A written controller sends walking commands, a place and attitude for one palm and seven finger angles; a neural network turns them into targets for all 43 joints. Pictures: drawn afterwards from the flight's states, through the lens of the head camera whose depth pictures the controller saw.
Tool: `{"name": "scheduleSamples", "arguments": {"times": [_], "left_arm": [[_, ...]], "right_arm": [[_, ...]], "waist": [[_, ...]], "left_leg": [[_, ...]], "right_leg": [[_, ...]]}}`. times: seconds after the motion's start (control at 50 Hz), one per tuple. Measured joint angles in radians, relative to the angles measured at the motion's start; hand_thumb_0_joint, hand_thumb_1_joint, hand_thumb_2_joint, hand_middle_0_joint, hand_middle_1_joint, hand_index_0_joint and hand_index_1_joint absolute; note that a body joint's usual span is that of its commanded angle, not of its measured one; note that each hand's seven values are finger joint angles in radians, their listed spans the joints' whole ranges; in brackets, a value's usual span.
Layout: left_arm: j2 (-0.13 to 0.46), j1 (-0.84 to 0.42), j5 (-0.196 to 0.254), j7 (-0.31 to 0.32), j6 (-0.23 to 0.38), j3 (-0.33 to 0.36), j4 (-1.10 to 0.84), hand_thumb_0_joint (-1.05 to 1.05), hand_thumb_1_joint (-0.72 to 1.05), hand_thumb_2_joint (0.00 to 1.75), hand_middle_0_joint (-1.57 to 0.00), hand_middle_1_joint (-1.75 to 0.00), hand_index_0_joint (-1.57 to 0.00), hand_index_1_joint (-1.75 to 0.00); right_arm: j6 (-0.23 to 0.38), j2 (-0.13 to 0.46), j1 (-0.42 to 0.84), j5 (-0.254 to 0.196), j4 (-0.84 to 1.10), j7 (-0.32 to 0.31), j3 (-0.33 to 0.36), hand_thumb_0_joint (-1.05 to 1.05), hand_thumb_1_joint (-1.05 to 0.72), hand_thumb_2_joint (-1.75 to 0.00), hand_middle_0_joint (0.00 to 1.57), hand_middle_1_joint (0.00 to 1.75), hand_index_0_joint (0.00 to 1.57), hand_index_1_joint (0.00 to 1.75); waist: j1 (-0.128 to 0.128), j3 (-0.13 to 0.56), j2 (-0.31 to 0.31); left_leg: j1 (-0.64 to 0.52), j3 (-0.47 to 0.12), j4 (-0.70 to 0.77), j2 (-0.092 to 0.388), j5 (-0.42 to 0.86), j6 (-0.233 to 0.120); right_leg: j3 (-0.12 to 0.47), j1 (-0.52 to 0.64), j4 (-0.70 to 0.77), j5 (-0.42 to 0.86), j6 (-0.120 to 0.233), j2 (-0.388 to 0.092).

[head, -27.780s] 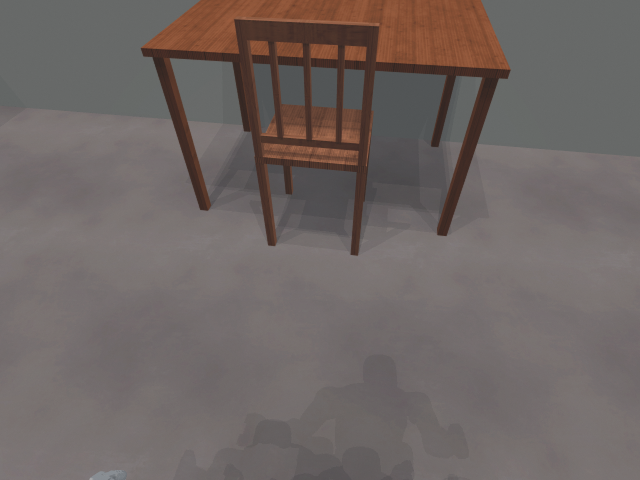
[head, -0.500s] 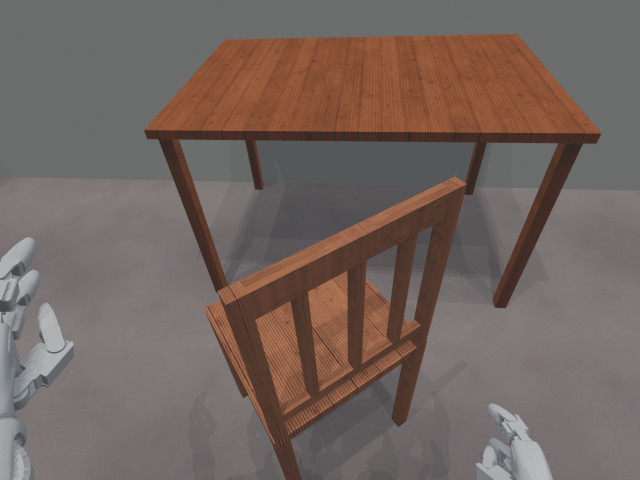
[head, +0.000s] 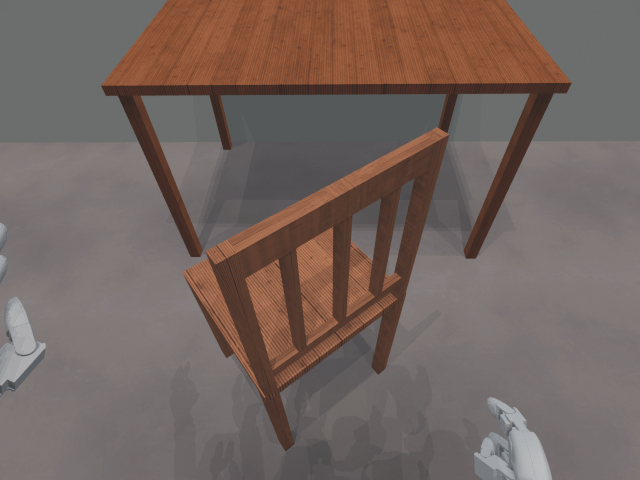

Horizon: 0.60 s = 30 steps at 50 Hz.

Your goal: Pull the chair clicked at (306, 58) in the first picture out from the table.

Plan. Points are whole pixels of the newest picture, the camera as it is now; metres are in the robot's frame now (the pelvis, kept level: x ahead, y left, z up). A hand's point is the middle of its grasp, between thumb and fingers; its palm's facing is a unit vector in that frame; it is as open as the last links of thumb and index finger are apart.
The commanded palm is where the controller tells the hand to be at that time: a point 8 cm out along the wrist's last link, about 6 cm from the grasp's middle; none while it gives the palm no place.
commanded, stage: step back with the hand held close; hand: left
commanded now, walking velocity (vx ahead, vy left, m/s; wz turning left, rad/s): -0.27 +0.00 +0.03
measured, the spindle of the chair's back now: (340, 274) +0.45 +0.00 -0.07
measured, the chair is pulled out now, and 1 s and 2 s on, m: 0.45 0.45 0.45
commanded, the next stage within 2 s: stop stepping back and stand still in 1.56 s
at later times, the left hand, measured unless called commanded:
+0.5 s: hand out of the picture +0.15 +0.27 +0.16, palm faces +0.48 -0.74 -0.47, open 7.4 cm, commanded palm +0.09 +0.30 +0.18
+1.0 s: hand out of the picture +0.12 +0.27 +0.16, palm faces +0.51 -0.70 -0.51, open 7.4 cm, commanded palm +0.06 +0.30 +0.18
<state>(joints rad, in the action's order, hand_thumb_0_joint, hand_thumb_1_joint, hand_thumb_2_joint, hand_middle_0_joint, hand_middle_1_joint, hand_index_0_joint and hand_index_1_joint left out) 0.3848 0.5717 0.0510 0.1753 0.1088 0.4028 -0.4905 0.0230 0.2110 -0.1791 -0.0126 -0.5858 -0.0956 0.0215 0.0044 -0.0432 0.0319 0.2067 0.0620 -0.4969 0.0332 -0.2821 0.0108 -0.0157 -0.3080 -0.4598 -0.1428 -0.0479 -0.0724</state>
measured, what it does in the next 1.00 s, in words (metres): shifts its weight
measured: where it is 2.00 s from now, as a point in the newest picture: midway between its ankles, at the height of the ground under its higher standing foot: outside the picture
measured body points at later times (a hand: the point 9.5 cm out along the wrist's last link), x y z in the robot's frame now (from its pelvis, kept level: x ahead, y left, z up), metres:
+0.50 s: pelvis -0.04 +0.00 -0.01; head -0.03 +0.00 +0.44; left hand +0.12 +0.31 +0.18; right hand +0.13 -0.24 -0.09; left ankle -0.01 +0.12 -0.74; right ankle +0.06 -0.15 -0.74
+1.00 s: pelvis -0.06 +0.00 -0.02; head -0.05 +0.00 +0.43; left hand +0.09 +0.31 +0.19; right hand +0.12 -0.24 -0.10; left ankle -0.01 +0.12 -0.74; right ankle +0.06 -0.15 -0.74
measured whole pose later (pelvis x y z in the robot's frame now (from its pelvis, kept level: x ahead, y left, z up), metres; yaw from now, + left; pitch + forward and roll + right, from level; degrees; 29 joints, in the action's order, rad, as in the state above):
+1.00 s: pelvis -0.06 +0.00 -0.02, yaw +3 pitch -1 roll +0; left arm 0.40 0.55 0.00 0.16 0.21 0.49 -0.54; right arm 0.10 0.20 -0.21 0.00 -0.59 -0.08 0.03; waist 0.00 -0.04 0.00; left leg 0.43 0.01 -0.73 0.02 -0.30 0.00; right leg 0.04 -0.48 -0.63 -0.15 -0.05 -0.03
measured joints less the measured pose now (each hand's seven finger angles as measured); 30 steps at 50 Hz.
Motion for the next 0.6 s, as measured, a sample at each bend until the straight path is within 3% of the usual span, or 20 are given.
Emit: {"name": "scheduleSamples", "arguments": {"times": [0.26, 0.6], "left_arm": [[-0.014, -0.017, -0.018, 0.01, 0.01, 0.0, -0.005, 0.02, 0.89, 0.89, -0.21, -0.3, -0.21, -0.3], [-0.005, -0.025, -0.034, -0.001, 0.045, 0.027, -0.034, 0.02, 0.89, 0.89, -0.21, -0.3, -0.21, -0.3]], "right_arm": [[0.02, -0.003, -0.024, 0.003, 0.015, 0.004, -0.014, 0.01, -0.9, -0.9, 0.2, 0.3, 0.2, 0.3], [0.036, -0.003, -0.012, 0.011, 0.002, 0.019, -0.002, 0.01, -0.9, -0.9, 0.2, 0.3, 0.2, 0.3]], "waist": [[0.001, 0.029, -0.013], [-0.003, 0.013, -0.031]], "left_leg": [[0.089, -0.015, -0.054, 0.004, 0.022, -0.005], [0.152, -0.024, -0.119, 0.004, 0.019, -0.006]], "right_leg": [[-0.009, -0.055, 0.006, 0.045, 0.004, 0.004], [-0.005, -0.107, -0.042, 0.052, 0.004, 0.007]]}}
